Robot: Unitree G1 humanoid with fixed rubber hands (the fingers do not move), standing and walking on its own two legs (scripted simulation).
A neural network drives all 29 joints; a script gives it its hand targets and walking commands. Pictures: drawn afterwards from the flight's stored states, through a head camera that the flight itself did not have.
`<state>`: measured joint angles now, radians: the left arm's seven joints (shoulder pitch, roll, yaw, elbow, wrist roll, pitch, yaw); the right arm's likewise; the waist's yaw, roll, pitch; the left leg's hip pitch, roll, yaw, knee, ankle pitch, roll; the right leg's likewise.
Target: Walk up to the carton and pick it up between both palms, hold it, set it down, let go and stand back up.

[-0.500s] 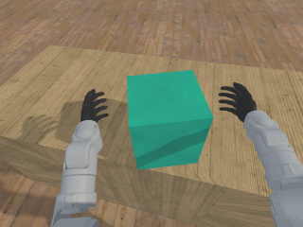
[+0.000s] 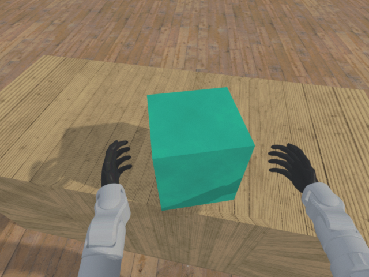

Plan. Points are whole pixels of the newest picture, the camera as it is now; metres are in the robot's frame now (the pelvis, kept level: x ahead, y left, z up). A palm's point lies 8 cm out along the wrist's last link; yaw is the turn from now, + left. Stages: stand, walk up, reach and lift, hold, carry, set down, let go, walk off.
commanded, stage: set down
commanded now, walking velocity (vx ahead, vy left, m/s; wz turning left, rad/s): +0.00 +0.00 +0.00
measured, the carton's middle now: (193, 150) +0.42 +0.03 +0.00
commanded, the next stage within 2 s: none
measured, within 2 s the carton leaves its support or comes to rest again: neither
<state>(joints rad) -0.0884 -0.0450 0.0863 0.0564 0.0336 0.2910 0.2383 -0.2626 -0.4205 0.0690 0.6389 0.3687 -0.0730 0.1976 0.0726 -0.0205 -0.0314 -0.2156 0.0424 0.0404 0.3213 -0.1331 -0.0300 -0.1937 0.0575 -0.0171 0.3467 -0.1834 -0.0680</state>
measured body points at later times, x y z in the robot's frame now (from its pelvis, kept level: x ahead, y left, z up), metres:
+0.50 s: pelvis +0.01 -0.01 +0.00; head +0.00 +0.00 +0.45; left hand +0.24 +0.18 +0.01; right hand +0.27 -0.24 +0.00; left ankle +0.02 +0.14 -0.75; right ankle +0.00 -0.08 -0.75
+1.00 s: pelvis +0.02 +0.00 +0.00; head +0.01 +0.01 +0.45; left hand +0.22 +0.18 -0.02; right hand +0.23 -0.25 -0.03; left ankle +0.02 +0.14 -0.75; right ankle +0.00 -0.08 -0.75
